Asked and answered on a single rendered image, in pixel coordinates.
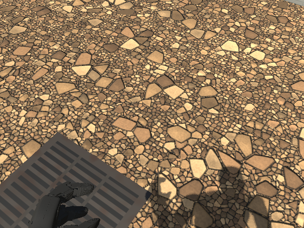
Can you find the robot left hand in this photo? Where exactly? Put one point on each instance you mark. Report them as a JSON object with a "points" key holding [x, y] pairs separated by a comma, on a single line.
{"points": [[49, 213]]}

